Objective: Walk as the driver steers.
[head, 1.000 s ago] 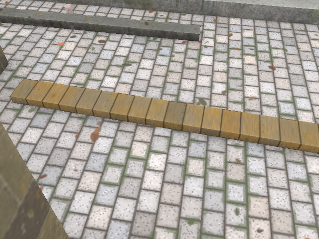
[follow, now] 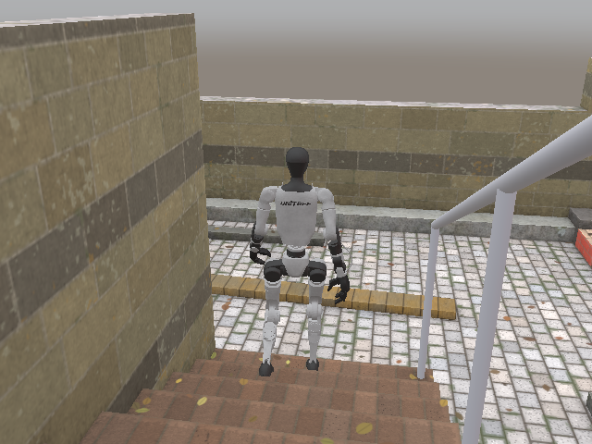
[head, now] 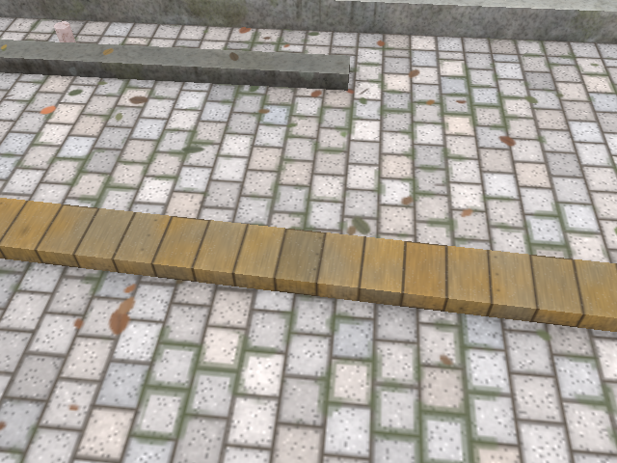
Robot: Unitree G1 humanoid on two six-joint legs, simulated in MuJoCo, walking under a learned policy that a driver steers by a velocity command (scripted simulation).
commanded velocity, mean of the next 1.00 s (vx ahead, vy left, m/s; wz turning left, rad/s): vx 0.49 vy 0.00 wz -0.06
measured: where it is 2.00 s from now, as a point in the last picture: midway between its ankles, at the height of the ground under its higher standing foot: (339, 307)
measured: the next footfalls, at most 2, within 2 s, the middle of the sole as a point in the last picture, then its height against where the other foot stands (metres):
left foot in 0.50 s outside the picture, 0.15 m lower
right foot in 1.04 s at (344, 390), level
